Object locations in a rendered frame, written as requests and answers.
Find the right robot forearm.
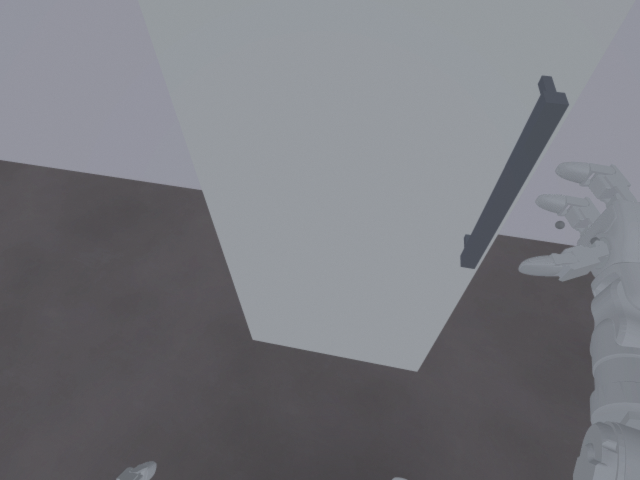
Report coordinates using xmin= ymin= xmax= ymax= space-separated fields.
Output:
xmin=590 ymin=262 xmax=640 ymax=430

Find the fridge door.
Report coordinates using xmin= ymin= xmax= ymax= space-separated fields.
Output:
xmin=138 ymin=0 xmax=635 ymax=372

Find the right robot upper arm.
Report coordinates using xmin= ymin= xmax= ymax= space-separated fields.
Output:
xmin=573 ymin=421 xmax=640 ymax=480

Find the handle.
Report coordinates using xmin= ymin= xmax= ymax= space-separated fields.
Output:
xmin=460 ymin=76 xmax=569 ymax=269

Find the robot right hand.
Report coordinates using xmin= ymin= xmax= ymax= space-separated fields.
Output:
xmin=518 ymin=162 xmax=640 ymax=282

